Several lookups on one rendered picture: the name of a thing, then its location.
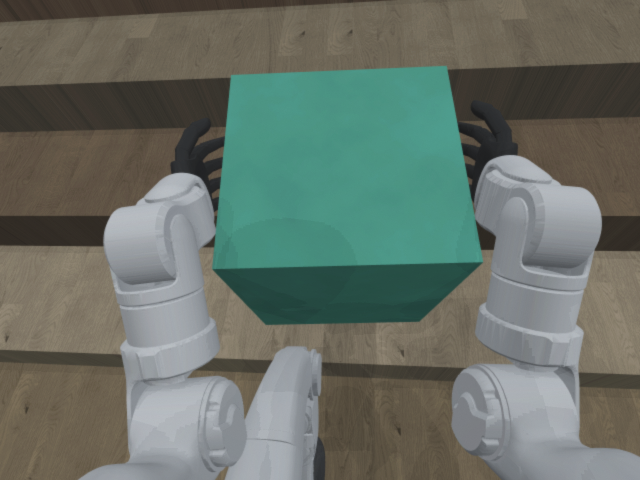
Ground robot left upper arm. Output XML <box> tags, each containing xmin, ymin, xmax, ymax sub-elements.
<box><xmin>78</xmin><ymin>376</ymin><xmax>247</xmax><ymax>480</ymax></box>

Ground robot left hand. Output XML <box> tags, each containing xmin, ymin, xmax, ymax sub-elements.
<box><xmin>170</xmin><ymin>118</ymin><xmax>225</xmax><ymax>212</ymax></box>

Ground robot left forearm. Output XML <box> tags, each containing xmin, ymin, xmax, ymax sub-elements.
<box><xmin>103</xmin><ymin>173</ymin><xmax>220</xmax><ymax>454</ymax></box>

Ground left robot thigh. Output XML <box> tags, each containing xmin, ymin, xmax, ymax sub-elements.
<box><xmin>225</xmin><ymin>346</ymin><xmax>322</xmax><ymax>480</ymax></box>

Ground carton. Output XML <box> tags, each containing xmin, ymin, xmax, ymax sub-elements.
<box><xmin>212</xmin><ymin>66</ymin><xmax>483</xmax><ymax>325</ymax></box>

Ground robot right upper arm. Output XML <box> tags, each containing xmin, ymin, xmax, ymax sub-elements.
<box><xmin>451</xmin><ymin>364</ymin><xmax>640</xmax><ymax>480</ymax></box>

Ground left robot shin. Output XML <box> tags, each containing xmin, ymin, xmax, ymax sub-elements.
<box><xmin>274</xmin><ymin>351</ymin><xmax>319</xmax><ymax>480</ymax></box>

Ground robot right forearm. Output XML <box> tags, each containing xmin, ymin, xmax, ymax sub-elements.
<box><xmin>474</xmin><ymin>155</ymin><xmax>602</xmax><ymax>429</ymax></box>

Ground robot right hand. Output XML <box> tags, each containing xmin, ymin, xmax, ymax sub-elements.
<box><xmin>457</xmin><ymin>100</ymin><xmax>518</xmax><ymax>202</ymax></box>

